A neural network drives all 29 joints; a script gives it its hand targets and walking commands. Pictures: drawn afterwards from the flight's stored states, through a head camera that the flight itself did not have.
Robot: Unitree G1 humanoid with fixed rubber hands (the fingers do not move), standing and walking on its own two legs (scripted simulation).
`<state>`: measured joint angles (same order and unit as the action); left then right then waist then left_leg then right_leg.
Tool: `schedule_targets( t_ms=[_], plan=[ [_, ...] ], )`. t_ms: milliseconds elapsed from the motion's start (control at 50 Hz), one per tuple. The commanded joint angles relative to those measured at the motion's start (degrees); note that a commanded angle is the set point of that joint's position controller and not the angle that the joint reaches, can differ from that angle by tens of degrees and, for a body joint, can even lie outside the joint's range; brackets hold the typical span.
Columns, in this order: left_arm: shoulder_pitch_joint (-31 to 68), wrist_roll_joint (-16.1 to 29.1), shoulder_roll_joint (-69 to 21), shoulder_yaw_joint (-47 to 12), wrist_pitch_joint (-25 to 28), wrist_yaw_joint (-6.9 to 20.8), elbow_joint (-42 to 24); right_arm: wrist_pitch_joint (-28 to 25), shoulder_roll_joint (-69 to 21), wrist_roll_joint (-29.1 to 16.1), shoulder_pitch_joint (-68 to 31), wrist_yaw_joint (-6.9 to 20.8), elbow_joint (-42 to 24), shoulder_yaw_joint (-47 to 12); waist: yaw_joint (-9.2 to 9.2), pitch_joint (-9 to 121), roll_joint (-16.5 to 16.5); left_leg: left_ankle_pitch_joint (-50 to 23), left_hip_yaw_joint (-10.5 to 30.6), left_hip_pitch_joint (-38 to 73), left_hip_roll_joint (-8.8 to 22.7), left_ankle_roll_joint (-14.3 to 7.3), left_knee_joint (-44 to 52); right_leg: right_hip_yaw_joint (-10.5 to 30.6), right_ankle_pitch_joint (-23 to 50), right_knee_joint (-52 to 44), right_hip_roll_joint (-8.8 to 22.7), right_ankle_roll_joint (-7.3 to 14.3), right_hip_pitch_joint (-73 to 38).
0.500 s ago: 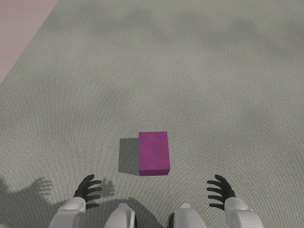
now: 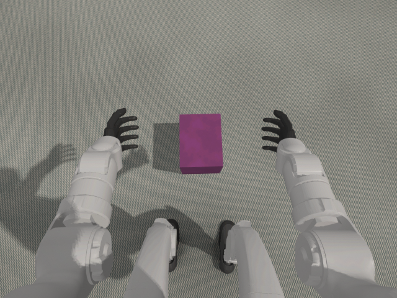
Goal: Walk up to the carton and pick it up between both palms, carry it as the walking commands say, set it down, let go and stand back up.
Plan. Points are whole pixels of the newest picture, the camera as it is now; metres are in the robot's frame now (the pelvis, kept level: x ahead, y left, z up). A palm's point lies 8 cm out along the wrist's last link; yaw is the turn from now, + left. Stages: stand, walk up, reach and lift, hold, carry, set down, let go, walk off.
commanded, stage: reach and lift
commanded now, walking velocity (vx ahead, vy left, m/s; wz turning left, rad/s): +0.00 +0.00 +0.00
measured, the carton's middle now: (200, 145) +0.55 +0.02 -0.59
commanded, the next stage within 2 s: none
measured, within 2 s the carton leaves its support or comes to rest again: neither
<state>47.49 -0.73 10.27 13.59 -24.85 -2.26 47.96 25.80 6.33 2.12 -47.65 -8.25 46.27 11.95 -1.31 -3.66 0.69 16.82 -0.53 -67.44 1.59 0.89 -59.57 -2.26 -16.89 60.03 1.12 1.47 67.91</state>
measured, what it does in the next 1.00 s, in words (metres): lowers itself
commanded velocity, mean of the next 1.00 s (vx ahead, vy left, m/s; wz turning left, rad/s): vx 0.00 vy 0.00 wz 0.00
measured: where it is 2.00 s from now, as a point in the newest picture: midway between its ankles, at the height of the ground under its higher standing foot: (198, 255)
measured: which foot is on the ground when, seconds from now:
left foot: down 0.00-1.00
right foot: down 0.00-1.00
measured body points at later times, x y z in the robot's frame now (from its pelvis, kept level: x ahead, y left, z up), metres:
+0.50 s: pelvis +0.05 +0.01 -0.01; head +0.36 +0.00 +0.31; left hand +0.57 +0.19 -0.13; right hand +0.57 -0.16 -0.13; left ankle +0.10 +0.13 -0.64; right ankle +0.10 -0.11 -0.64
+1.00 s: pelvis +0.03 +0.02 -0.09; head +0.36 +0.02 +0.20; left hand +0.57 +0.19 -0.22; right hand +0.58 -0.15 -0.22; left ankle +0.10 +0.13 -0.64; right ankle +0.10 -0.11 -0.64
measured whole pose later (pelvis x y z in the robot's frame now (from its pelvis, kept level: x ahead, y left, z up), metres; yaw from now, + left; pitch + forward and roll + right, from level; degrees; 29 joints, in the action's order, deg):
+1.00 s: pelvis +0.03 +0.02 -0.09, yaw -1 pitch +50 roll +0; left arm 71.5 -7.9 8.7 23.4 -7.8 -6.0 50.5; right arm 7.4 9.9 7.4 -73.0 -4.2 53.1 23.3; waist -0.8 1.8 0.3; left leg 24.4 -0.2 -104.9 0.6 0.1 -79.7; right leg -0.3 -23.6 79.0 1.0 -0.5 104.9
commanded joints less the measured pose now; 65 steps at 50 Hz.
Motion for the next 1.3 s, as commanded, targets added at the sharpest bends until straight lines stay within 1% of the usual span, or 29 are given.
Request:
schedule_targets(
  t_ms=[0, 60, 140, 200, 280, 340, 400, 480, 520, 580, 620, 700, 780, 840, 900, 980, 1080, 1160, 1280],
  plan=[
    [14.59, -0.62, 5.32, 2.01, 4.19, -0.99, -4.24, -4.26, 4.62, 0.8, -15.31, -0.34, -3.86, 1.06, -0.08, 41.87, -1.03, 4.39, -1.69, 12.51, -5.18, -0.16, 7.76, 3.28, -4.96, -7.39, -4.45, -1.63, -21.89],
    [15.84, -1.23, 5.11, 3.27, 7.67, -1.71, -4.43, -7.98, 5.11, 1.14, -17.37, 0.1, -3.47, 1.61, 0.14, 47.01, -1.13, -0.67, -1.39, 12.76, -5.5, 0.49, 6.84, 3.1, 0.79, -5.58, -4.95, -1.77, -21.48],
    [17.58, -1.38, 5.53, 4.97, 11.81, -2.46, -5.88, -12.31, 6.34, 0.81, -20.42, 0.64, -3.91, 2.07, 0.23, 53.89, -0.65, -9.26, -0.91, 12.73, -6.0, 1.31, 4.82, 2.96, 10.2, -2.93, -5.35, -2.01, -21.28],
    [19.09, -1.1, 5.52, 5.48, 14.2, -2.45, -5.82, -14.63, 6.18, -0.05, -22.26, 1.12, -3.64, 1.68, 0.29, 57.64, 0.2, -14.85, -0.62, 11.18, -6.42, 1.6, 3.58, 3.29, 17.73, -1.4, -5.39, -2.18, -22.58],
    [22.02, -1.44, 5.1, 6.02, 16.69, -2.19, -4.86, -16.92, 5.74, -0.23, -24.7, 1.87, -2.79, 2.03, 0.42, 59.72, 0.71, -19.81, -0.43, 9.01, -6.86, 1.71, 2.45, 3.75, 24.79, -0.51, -5.4, -2.34, -23.23],
    [23.56, -2.44, 4.86, 6.91, 18.0, -2.02, -3.85, -18.14, 5.75, 0.44, -26.22, 2.44, -2.42, 3.01, 0.19, 61.22, 0.66, -23.11, -0.55, 8.25, -7.13, 1.55, 1.95, 3.74, 28.82, -0.27, -5.54, -2.7, -22.93],
    [24.7, -3.54, 4.71, 7.97, 19.2, -1.82, -3.91, -19.26, 6.03, 1.67, -27.45, 2.83, -2.78, 4.65, 0.32, 63.38, 0.63, -26.39, -0.75, 7.93, -7.33, 1.48, 1.55, 3.6, 32.66, -0.11, -5.7, -3.09, -22.6],
    [27.34, -4.74, 4.62, 9.05, 20.12, -1.44, -5.07, -20.1, 6.32, 3.16, -30.22, 3.24, -3.69, 6.63, 0.53, 65.9, 0.4, -28.75, -1.1, 7.3, -7.48, 1.5, 1.32, 3.18, 35.49, -0.21, -5.74, -3.58, -21.86],
    [27.27, -5.38, 4.16, 9.34, 20.15, -1.2, -5.94, -20.06, 5.87, 3.93, -29.8, 3.59, -3.84, 7.52, 0.66, 67.56, 0.2, -30.4, -1.13, 8.31, -7.44, 1.59, 1.36, 2.74, 36.74, -0.24, -5.78, -3.72, -21.71],
    [27.58, -6.36, 3.45, 9.67, 20.04, -0.9, -7.4, -20.05, 5.41, 4.97, -29.97, 4.3, -4.66, 8.86, 0.82, 68.39, -0.26, -31.84, -1.12, 9.94, -7.23, 1.75, 1.12, 2.09, 36.27, -0.37, -6.01, -3.88, -19.56],
    [28.09, -7.04, 2.97, 10.01, 19.82, -0.76, -7.48, -19.99, 5.16, 5.55, -30.63, 4.82, -4.53, 9.52, 0.68, 67.23, -0.58, -30.9, -1.25, 9.53, -7.06, 1.9, 0.72, 1.74, 33.96, -0.39, -6.19, -4.0, -17.22],
    [29.91, -8.32, 1.69, 10.95, 19.47, -0.83, -5.02, -20.02, 4.79, 6.8, -32.69, 5.51, -1.93, 10.85, 0.19, 61.45, -0.69, -24.75, -1.59, 4.29, -6.9, 2.18, -1.45, 0.95, 25.68, 1.09, -6.65, -4.27, -9.47],
    [31.95, -9.34, 1.32, 11.69, 19.1, -1.38, -2.82, -19.9, 5.24, 7.71, -34.52, 5.46, 0.93, 12.15, -0.02, 59.19, -0.34, -18.23, -1.72, -0.61, -7.01, 2.36, -5.51, -0.05, 17.92, 5.11, -7.07, -4.33, -1.95],
    [33.83, -9.41, 1.63, 11.48, 18.8, -2.13, -2.48, -19.8, 6.36, 7.68, -36.0, 5.03, 1.62, 12.53, 0.22, 60.32, -0.46, -14.83, -1.86, -2.24, -7.31, 2.57, -9.35, -0.97, 13.69, 8.99, -7.46, -4.22, 2.65],
    [36.47, -8.34, 2.57, 10.35, 18.42, -3.2, -3.26, -19.65, 7.97, 6.43, -38.17, 4.38, 1.07, 11.86, 0.46, 63.42, -0.83, -13.01, -2.13, -2.47, -7.72, 2.84, -13.73, -1.66, 10.95, 13.35, -7.74, -4.01, 5.9],
    [39.44, -5.84, 3.78, 8.01, 17.8, -4.67, -3.84, -19.18, 10.01, 3.89, -40.85, 3.42, 0.48, 9.96, 0.55, 66.5, -1.21, -11.14, -2.4, -3.84, -8.21, 2.99, -19.57, -2.1, 8.55, 19.47, -7.9, -3.7, 9.25],
    [41.59, -2.62, 5.14, 5.17, 17.25, -6.09, -3.76, -18.7, 11.8, 0.38, -42.6, 2.38, 0.85, 6.89, 0.49, 68.91, -1.38, -11.06, -2.44, -6.53, -8.26, 2.85, -25.99, -1.93, 8.63, 26.07, -7.6, -3.5, 12.2],
    [42.58, -0.39, 6.22, 3.45, 17.19, -6.63, -3.33, -18.71, 13.18, -1.71, -43.81, 1.74, 1.38, 4.92, 0.58, 69.55, -1.09, -11.58, -2.45, -9.85, -7.95, 2.54, -30.57, -1.55, 9.4, 30.59, -7.25, -3.35, 14.33],
    [44.9, 2.18, 8.38, 2.19, 17.63, -6.91, -1.32, -18.89, 14.45, -4.16, -46.97, 0.9, 2.86, 2.14, 0.13, 68.2, 0.2, -10.26, -2.82, -16.33, -7.3, 2.01, -36.28, -0.71, 9.32, 36.46, -6.53, -3.27, 15.82]
  ],
)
